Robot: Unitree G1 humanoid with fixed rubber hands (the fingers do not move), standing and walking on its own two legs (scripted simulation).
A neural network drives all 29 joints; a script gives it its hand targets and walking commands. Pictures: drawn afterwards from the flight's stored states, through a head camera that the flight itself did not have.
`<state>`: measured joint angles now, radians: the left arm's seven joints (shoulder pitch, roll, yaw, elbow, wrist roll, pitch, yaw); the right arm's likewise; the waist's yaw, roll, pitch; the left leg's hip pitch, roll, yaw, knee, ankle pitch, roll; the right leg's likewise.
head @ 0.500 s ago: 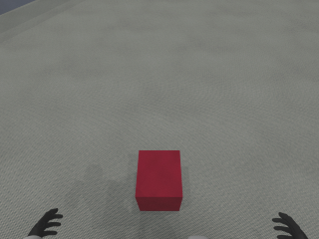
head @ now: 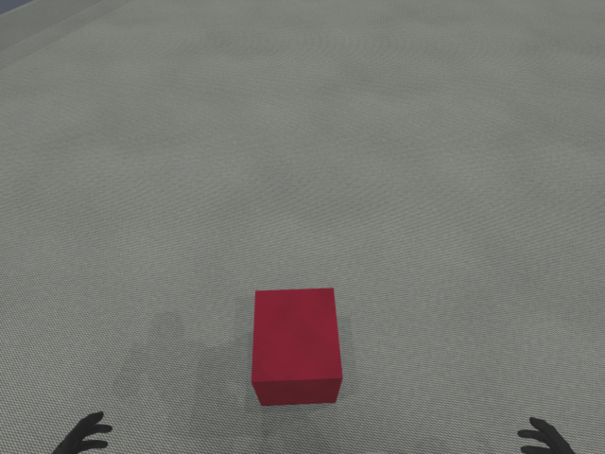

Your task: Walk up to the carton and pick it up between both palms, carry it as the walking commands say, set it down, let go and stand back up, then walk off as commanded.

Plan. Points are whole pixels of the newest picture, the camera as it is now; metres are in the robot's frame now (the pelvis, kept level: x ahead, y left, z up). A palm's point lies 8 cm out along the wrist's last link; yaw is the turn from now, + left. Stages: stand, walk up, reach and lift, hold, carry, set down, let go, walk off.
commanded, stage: walk up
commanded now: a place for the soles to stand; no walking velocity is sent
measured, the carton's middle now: (296, 348) +0.46 +0.04 -0.64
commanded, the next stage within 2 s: reach and lift in 0.46 s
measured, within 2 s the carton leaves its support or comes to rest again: neither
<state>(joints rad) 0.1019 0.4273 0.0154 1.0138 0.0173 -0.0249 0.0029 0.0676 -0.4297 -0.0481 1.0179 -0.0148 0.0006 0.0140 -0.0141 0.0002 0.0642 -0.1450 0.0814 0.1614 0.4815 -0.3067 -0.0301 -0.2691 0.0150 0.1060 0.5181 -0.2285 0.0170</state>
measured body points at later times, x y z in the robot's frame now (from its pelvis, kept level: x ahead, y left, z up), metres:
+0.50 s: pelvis +0.01 +0.01 -0.01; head +0.04 +0.00 +0.44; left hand +0.15 +0.33 -0.10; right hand +0.14 -0.33 -0.11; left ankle -0.03 +0.13 -0.74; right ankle +0.03 -0.13 -0.74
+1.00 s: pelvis -0.03 +0.00 -0.05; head +0.11 +0.01 +0.38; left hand +0.25 +0.29 -0.14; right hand +0.25 -0.28 -0.14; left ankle -0.03 +0.13 -0.74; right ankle +0.03 -0.13 -0.74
